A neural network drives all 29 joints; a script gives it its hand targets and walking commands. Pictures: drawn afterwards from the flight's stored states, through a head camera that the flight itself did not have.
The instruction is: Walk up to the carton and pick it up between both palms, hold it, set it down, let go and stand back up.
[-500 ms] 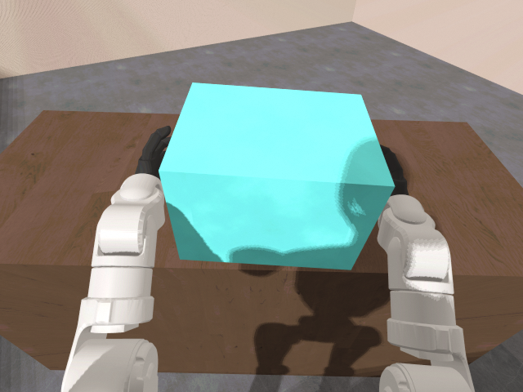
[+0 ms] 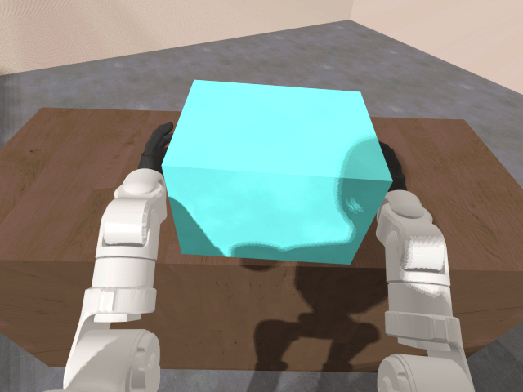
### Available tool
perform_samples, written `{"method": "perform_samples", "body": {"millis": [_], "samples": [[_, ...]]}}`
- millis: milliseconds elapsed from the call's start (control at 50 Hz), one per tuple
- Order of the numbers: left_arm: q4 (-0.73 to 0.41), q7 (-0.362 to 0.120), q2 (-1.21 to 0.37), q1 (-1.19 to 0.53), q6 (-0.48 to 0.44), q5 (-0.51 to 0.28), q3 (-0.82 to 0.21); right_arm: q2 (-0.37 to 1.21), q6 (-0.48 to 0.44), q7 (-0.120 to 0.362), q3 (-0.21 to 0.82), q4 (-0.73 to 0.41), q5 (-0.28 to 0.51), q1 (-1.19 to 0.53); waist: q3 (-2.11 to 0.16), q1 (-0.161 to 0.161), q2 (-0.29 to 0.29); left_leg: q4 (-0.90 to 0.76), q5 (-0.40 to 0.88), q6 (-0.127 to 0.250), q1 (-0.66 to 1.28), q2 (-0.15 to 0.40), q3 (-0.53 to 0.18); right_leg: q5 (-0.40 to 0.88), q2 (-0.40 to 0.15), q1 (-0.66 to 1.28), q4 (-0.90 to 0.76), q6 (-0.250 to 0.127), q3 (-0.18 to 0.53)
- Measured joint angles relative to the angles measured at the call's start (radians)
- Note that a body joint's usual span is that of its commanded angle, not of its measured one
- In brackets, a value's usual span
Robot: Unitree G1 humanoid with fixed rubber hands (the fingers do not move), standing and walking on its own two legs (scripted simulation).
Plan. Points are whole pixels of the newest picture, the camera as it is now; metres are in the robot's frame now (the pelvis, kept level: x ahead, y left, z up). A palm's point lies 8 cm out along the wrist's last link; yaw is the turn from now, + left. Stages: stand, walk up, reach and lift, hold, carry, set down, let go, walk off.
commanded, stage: hold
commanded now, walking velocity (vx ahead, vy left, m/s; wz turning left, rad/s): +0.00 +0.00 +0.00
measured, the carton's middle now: (271, 172) +0.39 +0.01 +0.17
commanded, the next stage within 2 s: set down in 0.76 s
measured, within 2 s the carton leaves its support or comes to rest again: neither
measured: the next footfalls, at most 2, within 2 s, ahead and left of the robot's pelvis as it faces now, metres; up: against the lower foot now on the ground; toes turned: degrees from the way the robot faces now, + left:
none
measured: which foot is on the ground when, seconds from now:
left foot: down 0.00-1.00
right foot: down 0.00-1.00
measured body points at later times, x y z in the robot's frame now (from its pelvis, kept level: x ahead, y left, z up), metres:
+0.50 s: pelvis +0.01 +0.00 +0.00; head +0.01 +0.00 +0.45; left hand +0.40 +0.18 +0.18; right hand +0.39 -0.17 +0.17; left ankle +0.02 +0.13 -0.76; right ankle +0.02 -0.12 -0.76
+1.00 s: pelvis +0.00 +0.00 +0.00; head +0.00 +0.00 +0.45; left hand +0.39 +0.17 +0.14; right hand +0.38 -0.17 +0.14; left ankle +0.02 +0.13 -0.76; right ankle +0.02 -0.12 -0.76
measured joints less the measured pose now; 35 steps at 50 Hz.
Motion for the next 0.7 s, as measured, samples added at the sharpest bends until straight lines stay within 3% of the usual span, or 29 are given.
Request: {"method": "perform_samples", "body": {"millis": [320, 580, 700], "samples": [[0.058, -0.005, -0.007, -0.065, -0.009, 0.023, 0.031, -0.007, 0.000, 0.013, -0.028, 0.060, -0.017, -0.074, 0.005, -0.007, 0.004, -0.005, -0.011, 0.003, 0.020, -0.003, 0.002, -0.011, -0.003, 0.020, -0.005, 0.003, 0.002], [-0.101, 0.014, -0.006, 0.020, 0.044, -0.015, -0.012, -0.014, 0.047, -0.004, 0.011, -0.098, 0.020, 0.017, 0.020, -0.004, 0.007, -0.037, -0.002, 0.000, 0.051, 0.000, 0.001, -0.003, -0.001, 0.050, -0.036, 0.000, 0.001], [-0.092, 0.012, -0.014, -0.004, 0.064, -0.005, 0.007, -0.013, 0.069, 0.003, -0.002, -0.081, 0.013, -0.017, 0.015, -0.004, 0.013, -0.021, -0.008, -0.001, 0.052, 0.001, 0.000, -0.009, 0.000, 0.052, -0.021, -0.001, -0.001]]}}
